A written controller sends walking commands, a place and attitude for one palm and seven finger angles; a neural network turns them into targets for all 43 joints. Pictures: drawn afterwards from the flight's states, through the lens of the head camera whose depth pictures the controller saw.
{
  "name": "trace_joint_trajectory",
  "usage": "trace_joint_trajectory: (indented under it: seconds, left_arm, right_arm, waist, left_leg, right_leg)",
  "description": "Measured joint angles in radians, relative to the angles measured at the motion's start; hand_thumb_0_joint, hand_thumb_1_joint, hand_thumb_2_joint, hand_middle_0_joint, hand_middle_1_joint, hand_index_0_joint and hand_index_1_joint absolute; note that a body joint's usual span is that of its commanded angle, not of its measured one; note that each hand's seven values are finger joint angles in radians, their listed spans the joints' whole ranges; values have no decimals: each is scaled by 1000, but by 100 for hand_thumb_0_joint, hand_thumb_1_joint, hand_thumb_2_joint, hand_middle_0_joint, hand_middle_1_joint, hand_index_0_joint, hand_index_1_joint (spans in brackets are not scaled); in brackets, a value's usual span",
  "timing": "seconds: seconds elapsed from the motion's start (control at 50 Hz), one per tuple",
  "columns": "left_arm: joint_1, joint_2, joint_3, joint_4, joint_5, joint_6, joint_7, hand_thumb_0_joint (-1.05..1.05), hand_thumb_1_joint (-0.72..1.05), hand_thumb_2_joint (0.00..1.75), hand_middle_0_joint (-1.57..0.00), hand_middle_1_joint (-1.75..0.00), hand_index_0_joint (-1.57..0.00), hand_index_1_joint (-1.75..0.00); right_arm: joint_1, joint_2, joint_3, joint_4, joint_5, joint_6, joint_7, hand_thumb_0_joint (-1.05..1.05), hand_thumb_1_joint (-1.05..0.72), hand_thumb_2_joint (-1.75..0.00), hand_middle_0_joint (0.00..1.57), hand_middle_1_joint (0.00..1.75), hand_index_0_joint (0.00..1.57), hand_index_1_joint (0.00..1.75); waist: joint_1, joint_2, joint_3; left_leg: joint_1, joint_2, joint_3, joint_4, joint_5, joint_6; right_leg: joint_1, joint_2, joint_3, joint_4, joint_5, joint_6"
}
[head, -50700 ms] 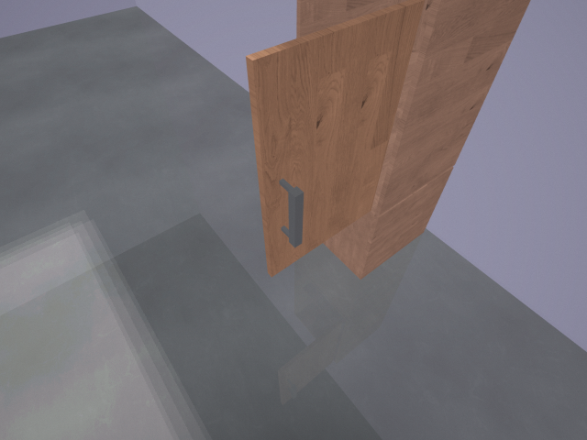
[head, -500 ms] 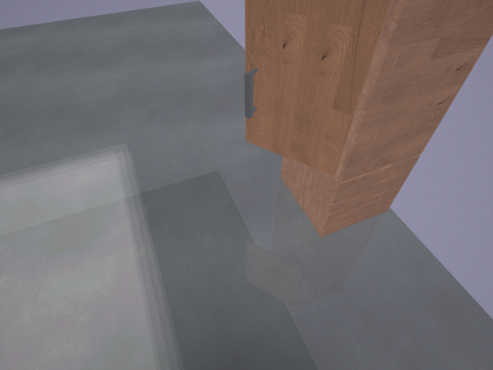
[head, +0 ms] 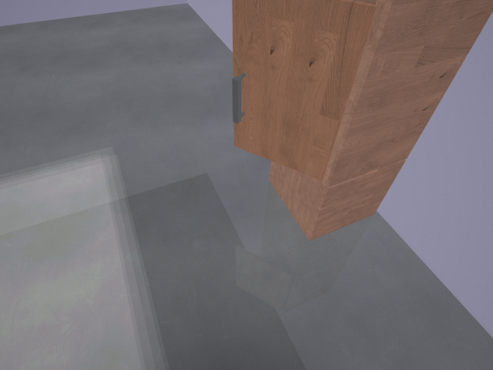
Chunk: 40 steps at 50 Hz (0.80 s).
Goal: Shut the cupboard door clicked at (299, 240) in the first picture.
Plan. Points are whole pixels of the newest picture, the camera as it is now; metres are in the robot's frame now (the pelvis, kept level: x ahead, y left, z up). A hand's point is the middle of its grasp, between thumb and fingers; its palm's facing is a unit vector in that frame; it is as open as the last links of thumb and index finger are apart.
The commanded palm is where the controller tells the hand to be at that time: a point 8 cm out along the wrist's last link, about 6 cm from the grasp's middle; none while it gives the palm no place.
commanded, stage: look to check the result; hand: left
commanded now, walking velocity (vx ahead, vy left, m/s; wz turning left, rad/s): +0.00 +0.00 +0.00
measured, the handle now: (239, 98) +0.96 +0.06 -0.10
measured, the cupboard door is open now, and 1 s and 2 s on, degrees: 36 36 36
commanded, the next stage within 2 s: walk to a spot facing it in 0.52 s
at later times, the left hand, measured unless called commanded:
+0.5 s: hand out of the picture +0.03 +0.17 -0.18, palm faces +0.00 -0.98 -0.22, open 7.3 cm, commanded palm none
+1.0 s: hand out of the picture +0.02 +0.19 -0.20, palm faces +0.17 -0.96 -0.21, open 7.3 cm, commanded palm none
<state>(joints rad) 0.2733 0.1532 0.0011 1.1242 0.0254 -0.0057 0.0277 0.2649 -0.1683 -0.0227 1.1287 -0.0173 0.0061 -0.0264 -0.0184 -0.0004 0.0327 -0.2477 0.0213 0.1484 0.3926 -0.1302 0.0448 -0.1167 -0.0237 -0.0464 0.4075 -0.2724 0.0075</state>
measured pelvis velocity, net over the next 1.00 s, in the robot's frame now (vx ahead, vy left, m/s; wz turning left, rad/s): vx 0.04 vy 0.00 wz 0.16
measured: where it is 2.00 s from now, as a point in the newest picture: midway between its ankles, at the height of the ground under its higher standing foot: outside the picture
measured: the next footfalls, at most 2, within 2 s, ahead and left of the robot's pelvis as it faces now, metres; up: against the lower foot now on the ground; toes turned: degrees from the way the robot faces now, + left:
right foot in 1.52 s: +0.09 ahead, -0.13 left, +0.00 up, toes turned +26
left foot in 1.98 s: +0.02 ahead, +0.08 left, +0.00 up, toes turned +50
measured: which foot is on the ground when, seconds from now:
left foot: down 0.00-1.00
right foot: down 0.00-1.00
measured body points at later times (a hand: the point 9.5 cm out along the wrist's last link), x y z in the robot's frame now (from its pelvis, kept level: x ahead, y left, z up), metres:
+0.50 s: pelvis +0.03 -0.01 +0.00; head +0.05 -0.01 +0.45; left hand +0.03 +0.22 -0.16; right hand +0.05 -0.24 -0.16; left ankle +0.06 +0.09 -0.74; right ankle -0.03 -0.12 -0.74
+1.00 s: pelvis +0.04 +0.00 -0.02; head +0.07 +0.03 +0.43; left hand +0.01 +0.24 -0.19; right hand +0.09 -0.24 -0.17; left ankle +0.05 +0.10 -0.73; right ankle -0.03 -0.12 -0.74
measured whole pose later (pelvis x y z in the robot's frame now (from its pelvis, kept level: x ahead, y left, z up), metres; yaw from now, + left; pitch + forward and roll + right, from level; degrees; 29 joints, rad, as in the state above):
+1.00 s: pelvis +0.04 +0.00 -0.02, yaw +9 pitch -2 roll -1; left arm 0.27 0.19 0.06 1.03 0.04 0.02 0.04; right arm 0.23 -0.17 -0.05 1.04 -0.02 0.07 -0.01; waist -0.01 -0.04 0.11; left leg -0.37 0.02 0.08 0.78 -0.42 -0.01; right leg -0.08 -0.08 -0.19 0.60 -0.47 0.01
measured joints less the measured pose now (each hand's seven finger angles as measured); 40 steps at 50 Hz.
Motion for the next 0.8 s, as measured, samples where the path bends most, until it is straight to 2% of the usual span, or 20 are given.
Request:
trace_joint_trajectory:
  seconds: [0.22,0.66,0.8]
  left_arm:
    - [-5,23,2,17,-5,-1,4,0,91,90,-20,-30,-20,-30]
    - [-15,21,-1,18,-5,-9,7,0,91,90,-20,-30,-20,-30]
    - [-17,16,16,-14,-6,6,13,0,91,90,-20,-30,-20,-30]
  right_arm:
    - [-17,4,9,13,2,-1,-2,1,-90,-90,20,30,20,30]
    - [-58,-7,15,14,2,-9,-7,1,-90,-90,20,30,20,30]
    - [-39,2,8,-8,0,10,-6,1,-91,-90,20,30,20,30]
  waist:
    - [3,1,18]
    - [11,-11,5]
    - [2,-10,14]
  left_leg:
    - [22,5,-3,1,-23,-11]
    - [66,7,-8,-6,-57,-29]
    - [24,0,-41,68,-87,-31]
  right_leg:
    - [36,7,-2,-28,-10,-6]
    - [95,11,-5,-66,-31,-16]
    - [68,3,-39,11,-78,-18]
